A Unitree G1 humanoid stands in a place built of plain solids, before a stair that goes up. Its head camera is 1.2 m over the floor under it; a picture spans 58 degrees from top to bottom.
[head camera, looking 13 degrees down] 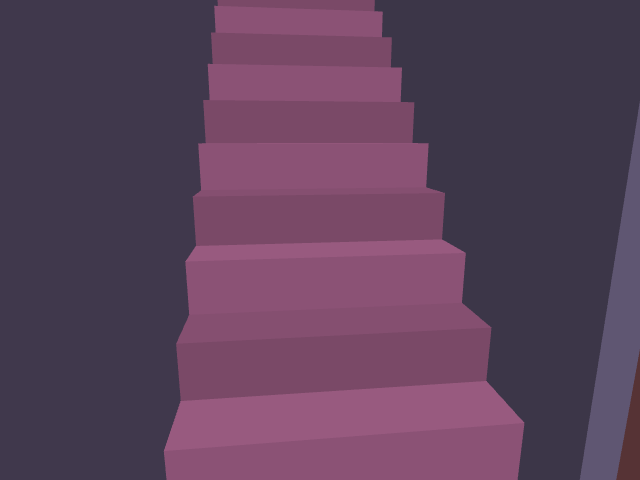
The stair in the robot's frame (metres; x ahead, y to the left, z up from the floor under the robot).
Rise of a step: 0.20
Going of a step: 0.23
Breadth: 1.02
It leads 7 degrees to the left of straight ahead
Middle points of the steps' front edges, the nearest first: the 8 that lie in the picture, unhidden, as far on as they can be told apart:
1.05 -0.09 0.40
1.28 -0.07 0.59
1.51 -0.04 0.79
1.73 -0.01 0.99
1.96 0.01 1.19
2.18 0.04 1.38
2.41 0.07 1.58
2.64 0.09 1.78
